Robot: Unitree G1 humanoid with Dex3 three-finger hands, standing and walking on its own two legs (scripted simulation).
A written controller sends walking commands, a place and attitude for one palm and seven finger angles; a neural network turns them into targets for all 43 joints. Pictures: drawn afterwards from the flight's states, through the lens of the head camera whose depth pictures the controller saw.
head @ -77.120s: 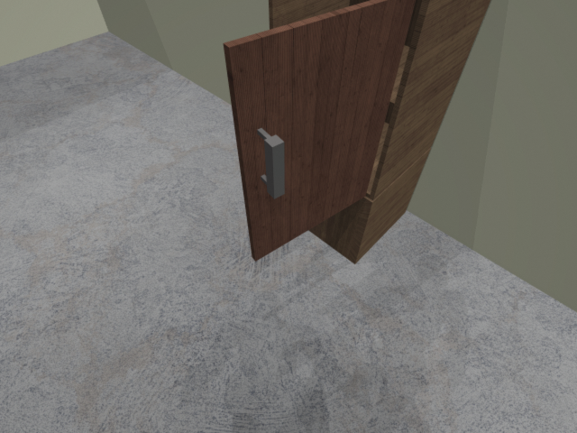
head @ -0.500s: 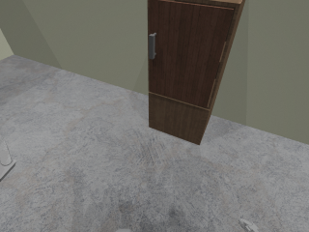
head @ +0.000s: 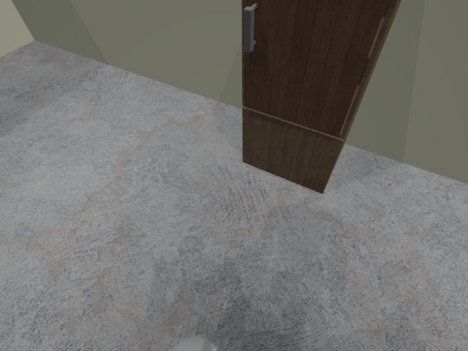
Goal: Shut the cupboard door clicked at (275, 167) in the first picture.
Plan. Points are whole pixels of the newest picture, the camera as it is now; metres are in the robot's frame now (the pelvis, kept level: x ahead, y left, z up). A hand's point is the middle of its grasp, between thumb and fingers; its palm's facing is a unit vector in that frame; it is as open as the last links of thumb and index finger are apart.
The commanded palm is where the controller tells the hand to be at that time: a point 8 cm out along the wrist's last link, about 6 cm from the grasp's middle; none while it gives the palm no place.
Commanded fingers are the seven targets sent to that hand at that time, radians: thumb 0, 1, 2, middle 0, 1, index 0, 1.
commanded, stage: let the arm hang, fingers relaxed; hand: left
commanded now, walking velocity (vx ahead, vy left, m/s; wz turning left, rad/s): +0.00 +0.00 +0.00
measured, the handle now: (251, 28) +1.07 -0.01 +0.03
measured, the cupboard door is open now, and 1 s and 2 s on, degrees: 1 1 1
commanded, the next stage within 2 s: look to check the result in 0.72 s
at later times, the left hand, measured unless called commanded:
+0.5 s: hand out of the picture +0.03 +0.20 -0.16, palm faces -0.02 -0.98 -0.18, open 7.3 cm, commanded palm none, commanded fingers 0.00 0.90 0.90 -0.20 -0.30 -0.20 -0.30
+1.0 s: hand out of the picture -0.02 +0.20 -0.16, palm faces -0.04 -0.99 -0.16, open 7.4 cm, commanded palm none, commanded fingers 0.00 0.90 0.90 -0.20 -0.30 -0.20 -0.30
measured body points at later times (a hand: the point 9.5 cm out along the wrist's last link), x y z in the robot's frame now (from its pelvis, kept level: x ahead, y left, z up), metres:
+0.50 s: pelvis +0.02 +0.03 +0.02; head +0.01 +0.04 +0.47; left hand +0.04 +0.25 -0.14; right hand +0.02 -0.20 -0.14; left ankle -0.01 +0.12 -0.73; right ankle -0.01 -0.10 -0.73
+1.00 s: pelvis +0.00 +0.05 +0.02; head +0.01 +0.05 +0.47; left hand -0.02 +0.26 -0.15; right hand -0.06 -0.15 -0.14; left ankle -0.01 +0.12 -0.73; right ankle -0.01 -0.10 -0.73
